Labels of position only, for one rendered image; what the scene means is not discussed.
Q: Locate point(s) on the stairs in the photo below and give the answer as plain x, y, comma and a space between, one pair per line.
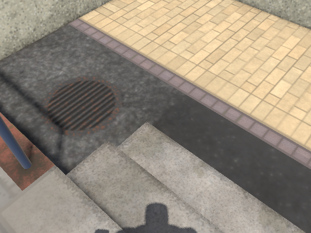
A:
151, 184

